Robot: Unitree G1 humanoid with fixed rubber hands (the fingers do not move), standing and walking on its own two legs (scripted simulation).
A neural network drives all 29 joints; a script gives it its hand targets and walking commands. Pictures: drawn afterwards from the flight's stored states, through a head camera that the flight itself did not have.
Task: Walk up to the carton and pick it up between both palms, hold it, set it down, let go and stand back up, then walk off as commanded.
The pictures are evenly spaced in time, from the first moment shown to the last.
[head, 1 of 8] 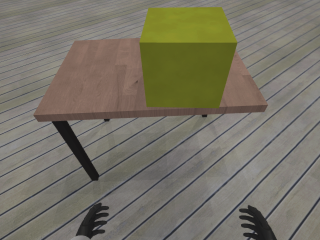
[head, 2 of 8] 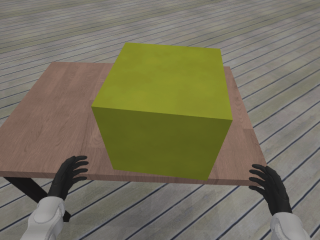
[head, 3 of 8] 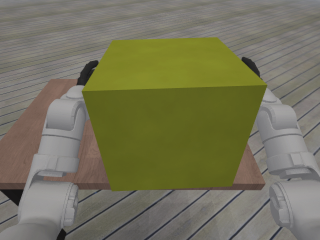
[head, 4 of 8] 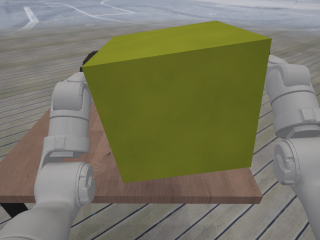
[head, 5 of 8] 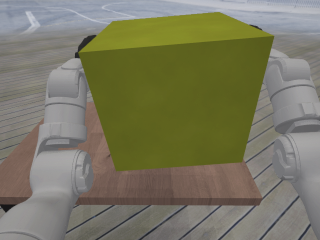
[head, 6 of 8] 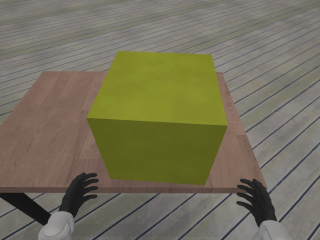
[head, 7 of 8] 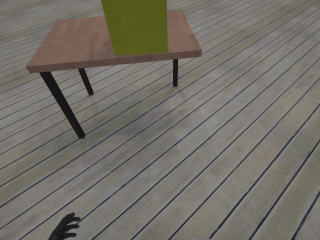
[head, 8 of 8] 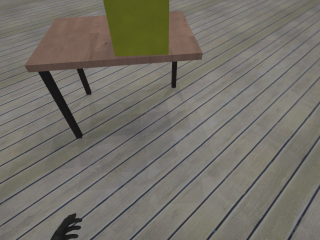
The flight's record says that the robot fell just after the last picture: no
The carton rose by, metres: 0.22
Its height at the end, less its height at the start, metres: +0.00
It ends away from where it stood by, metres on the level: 0.02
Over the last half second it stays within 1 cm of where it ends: yes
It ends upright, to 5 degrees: yes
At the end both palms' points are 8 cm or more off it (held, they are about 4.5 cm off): yes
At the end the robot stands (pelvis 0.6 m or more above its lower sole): yes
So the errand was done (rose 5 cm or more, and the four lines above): yes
